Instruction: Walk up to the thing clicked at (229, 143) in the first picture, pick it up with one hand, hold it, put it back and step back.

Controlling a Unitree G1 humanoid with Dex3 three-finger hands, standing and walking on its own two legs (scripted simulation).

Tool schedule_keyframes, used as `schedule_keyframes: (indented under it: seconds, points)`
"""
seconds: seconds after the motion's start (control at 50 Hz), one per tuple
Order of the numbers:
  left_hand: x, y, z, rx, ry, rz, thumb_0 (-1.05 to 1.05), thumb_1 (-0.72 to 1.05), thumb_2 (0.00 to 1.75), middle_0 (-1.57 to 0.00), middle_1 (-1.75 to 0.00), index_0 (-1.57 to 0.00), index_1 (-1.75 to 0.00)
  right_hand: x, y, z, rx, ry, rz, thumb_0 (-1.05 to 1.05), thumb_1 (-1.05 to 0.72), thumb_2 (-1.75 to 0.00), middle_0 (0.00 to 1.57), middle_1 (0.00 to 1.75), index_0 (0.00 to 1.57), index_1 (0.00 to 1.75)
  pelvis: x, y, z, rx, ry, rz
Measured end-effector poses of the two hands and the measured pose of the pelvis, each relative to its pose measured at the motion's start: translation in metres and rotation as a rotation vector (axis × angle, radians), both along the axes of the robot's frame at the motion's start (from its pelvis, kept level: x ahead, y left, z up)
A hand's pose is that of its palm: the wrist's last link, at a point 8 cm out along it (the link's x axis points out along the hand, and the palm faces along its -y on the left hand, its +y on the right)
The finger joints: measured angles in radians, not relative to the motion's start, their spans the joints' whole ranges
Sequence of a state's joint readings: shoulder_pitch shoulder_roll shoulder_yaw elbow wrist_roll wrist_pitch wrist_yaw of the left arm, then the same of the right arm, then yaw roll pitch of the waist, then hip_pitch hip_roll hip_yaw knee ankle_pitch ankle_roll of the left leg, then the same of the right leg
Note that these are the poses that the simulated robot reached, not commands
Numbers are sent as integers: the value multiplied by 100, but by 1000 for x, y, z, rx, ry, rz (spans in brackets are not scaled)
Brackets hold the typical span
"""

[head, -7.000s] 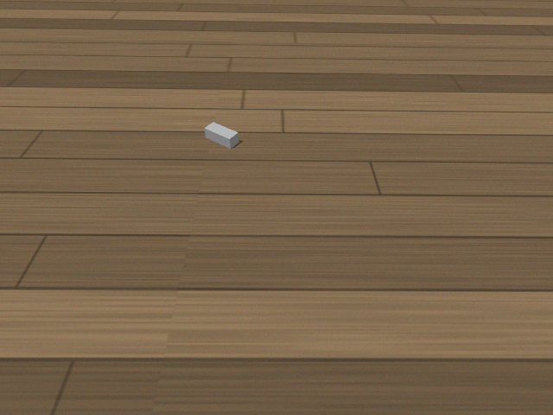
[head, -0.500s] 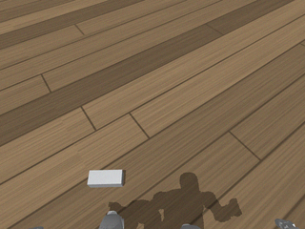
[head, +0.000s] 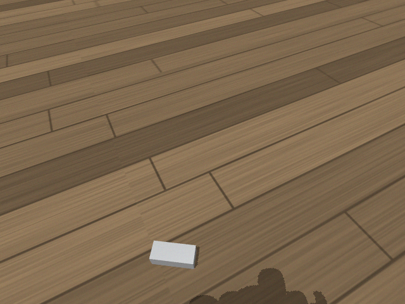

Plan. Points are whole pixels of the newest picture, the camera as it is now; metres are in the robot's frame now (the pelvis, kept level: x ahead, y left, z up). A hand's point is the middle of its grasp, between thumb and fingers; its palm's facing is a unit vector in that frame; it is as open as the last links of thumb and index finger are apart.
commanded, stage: walk up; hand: left
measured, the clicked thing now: (173, 254) +0.47 +0.18 -0.71
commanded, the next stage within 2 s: none
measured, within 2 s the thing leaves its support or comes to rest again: neither
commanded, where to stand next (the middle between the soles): +0.09 -0.04 m, yaw -4 degrees
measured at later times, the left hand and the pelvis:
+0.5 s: hand out of the picture +0.13 +0.26 -0.16, palm faces -0.17 -0.93 -0.33, open 7.4 cm; pelvis +0.00 +0.00 +0.00, yaw -7 degrees
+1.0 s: hand out of the picture +0.13 +0.26 -0.12, palm faces -0.12 -0.90 -0.41, open 7.4 cm; pelvis +0.01 +0.00 +0.02, yaw -7 degrees
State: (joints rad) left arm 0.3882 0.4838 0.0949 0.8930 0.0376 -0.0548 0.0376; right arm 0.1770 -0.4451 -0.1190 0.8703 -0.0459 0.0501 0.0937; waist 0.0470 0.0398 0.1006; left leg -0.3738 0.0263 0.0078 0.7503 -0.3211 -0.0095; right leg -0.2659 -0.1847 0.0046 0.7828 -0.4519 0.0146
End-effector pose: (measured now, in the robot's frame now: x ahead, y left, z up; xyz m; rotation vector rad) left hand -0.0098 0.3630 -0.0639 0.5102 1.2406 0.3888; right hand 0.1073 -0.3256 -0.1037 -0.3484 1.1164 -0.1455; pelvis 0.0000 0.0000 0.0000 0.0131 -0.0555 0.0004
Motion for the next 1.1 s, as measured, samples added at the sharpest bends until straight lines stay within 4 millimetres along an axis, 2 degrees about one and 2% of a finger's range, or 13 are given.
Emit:
schedule_keyframes:
  seconds: [0.06, 0.18, 0.28, 0.38, 0.46, 0.56, 0.62, 0.68, 0.78, 0.9, 1.02, 1.1]
  points:
    - [17, 10, -19, -45, 14, 3, 1, 90, 89, -20, -30, -21, -30, 5, 20, 10, -27, -59, -11, 0, -90, -90, 21, 30, 21, 30, 6, 18, -1, -3, -11, -16]
    - [71, -2, -34, -182, -29, -65, 1, 90, 89, -20, -30, -21, -30, -11, 40, 36, -74, -47, -53, 0, -90, -90, 21, 30, 21, 30, 18, 30, 15, -12, -7, -27]
    - [105, -13, -49, -246, -29, -102, 1, 90, 89, -20, -30, -21, -30, -40, 28, 50, -182, 18, -108, 0, -90, -90, 21, 30, 21, 30, 19, 28, 15, -14, -9, -46]
    - [124, -30, -60, -273, -16, -127, 1, 90, 89, -20, -30, -21, -30, -65, 3, 58, -260, 84, -154, 0, -89, -90, 21, 30, 21, 30, 12, 19, 13, -21, 2, -70]
    - [133, -50, -61, -273, -2, -171, 1, 90, 89, -20, -30, -20, -30, -75, -16, 52, -255, 89, -167, 0, -90, -90, 21, 30, 21, 30, 4, 8, 10, -18, 13, -101]
    - [140, -76, -56, -229, -26, -224, 1, 90, 89, -20, -30, -21, -30, -77, -38, 18, -182, 47, -185, 0, -90, -90, 21, 30, 21, 30, -4, -10, -5, -40, 8, -137]
    - [140, -87, -43, -210, -57, -250, 1, 90, 89, -20, -30, -21, -30, -79, -35, 1, -126, 40, -208, 0, -90, -90, 21, 30, 21, 30, -8, -17, -4, -32, -6, -138]
    - [141, -92, -29, -194, -85, -254, 1, 90, 89, -20, -30, -21, -30, -81, -25, -6, -64, 35, -216, 0, -90, -90, 21, 30, 21, 30, -9, -20, 1, -10, -1, -149]
    - [146, -87, -16, -182, -158, -254, 1, 90, 89, -21, -31, -21, -30, -91, -7, -12, -11, 67, -190, 0, -90, -90, 21, 30, 21, 30, -7, -17, 5, -17, 17, -132]
    - [141, -64, -20, -186, -163, -215, 1, 90, 89, -20, -31, -21, -30, -102, 10, -3, -13, 91, -178, 0, -90, -90, 21, 30, 21, 30, 0, -4, 8, 22, 8, -126]
    - [138, -56, -14, -178, -109, -212, 1, 90, 89, -20, -30, -21, -30, -111, 9, 16, -26, 114, -202, 0, -90, -90, 21, 30, 21, 30, 8, -3, 21, -16, 17, -116]
    - [137, -59, -17, -167, -120, -196, 1, 90, 89, -20, -30, -21, -30, -106, 0, 11, -31, 143, -205, 0, -90, -90, 21, 30, 21, 30, 7, -8, 17, -19, 4, -107]
